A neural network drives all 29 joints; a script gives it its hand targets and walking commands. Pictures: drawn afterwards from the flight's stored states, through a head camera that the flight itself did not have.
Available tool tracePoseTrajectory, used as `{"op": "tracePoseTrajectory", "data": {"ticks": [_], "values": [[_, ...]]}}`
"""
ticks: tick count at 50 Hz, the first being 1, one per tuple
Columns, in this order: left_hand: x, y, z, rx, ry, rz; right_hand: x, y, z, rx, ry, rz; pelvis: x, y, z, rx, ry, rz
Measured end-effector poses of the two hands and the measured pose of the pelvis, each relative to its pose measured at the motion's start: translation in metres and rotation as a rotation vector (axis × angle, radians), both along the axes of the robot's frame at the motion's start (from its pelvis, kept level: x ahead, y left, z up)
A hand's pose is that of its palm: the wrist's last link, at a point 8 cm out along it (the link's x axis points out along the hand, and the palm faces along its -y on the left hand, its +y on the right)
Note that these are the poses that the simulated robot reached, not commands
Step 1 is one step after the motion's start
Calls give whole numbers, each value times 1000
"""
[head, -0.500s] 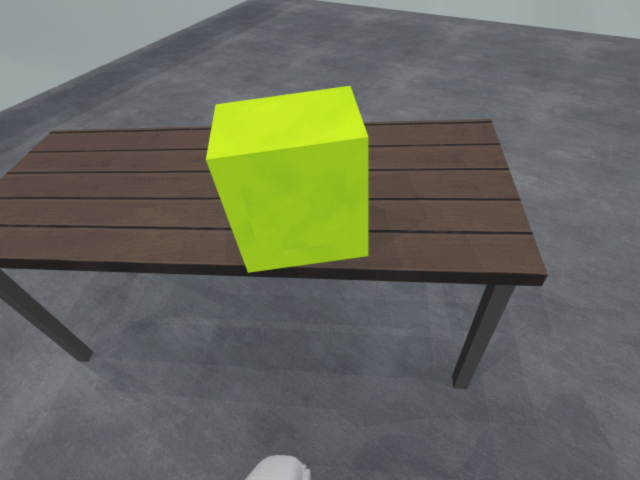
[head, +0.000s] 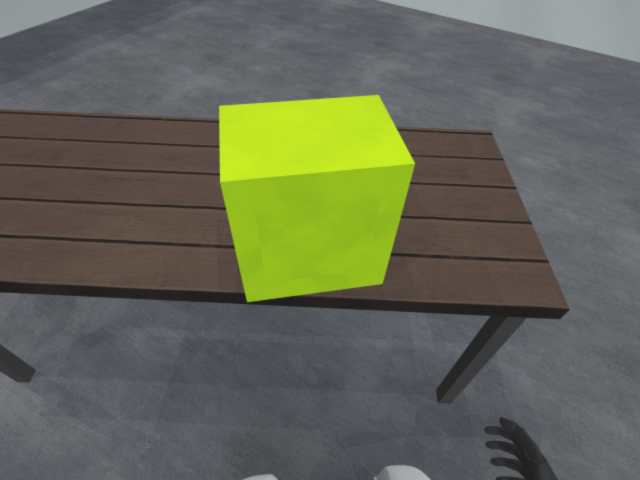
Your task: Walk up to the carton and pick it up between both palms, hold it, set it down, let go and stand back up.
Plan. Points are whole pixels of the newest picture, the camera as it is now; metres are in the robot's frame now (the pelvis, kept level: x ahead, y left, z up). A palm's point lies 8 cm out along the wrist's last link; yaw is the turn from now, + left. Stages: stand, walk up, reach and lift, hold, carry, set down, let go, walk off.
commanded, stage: walk up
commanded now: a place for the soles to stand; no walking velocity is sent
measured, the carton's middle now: (309, 204) +0.53 +0.03 +0.01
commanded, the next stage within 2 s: none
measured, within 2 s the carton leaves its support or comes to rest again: neither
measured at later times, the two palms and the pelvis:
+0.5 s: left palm out of the picture +0.15 +0.26 -0.08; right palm out of the picture +0.06 -0.25 -0.09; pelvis +0.00 +0.02 +0.00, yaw -8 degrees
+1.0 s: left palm out of the picture +0.13 +0.28 -0.09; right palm out of the picture +0.10 -0.24 -0.08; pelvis +0.01 +0.03 +0.01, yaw -8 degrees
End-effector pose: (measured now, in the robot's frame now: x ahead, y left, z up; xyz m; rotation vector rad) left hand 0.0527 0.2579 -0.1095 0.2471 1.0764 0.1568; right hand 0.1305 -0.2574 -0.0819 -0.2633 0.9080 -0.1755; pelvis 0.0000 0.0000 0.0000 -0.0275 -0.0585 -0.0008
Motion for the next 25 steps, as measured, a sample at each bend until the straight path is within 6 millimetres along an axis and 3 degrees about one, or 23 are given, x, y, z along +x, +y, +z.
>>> {"op": "tracePoseTrajectory", "data": {"ticks": [5,11,15,19,25], "values": [[28,8,8,35,-63,-56,-17,-5,-11,8,13,-43,-5,4,-5,19,4,-38],[29,8,18,66,-87,-80,-40,-7,-31,57,57,-62,-10,3,-8,20,4,-82],[36,11,25,70,-79,-98,-57,-5,-30,75,89,-80,-6,5,-2,45,21,-115],[63,10,27,43,-109,-153,-70,-5,-25,50,95,-103,-5,12,0,43,34,-118],[94,3,27,-18,-182,-197,-71,2,-9,24,75,-118,0,19,5,36,33,-131]]}}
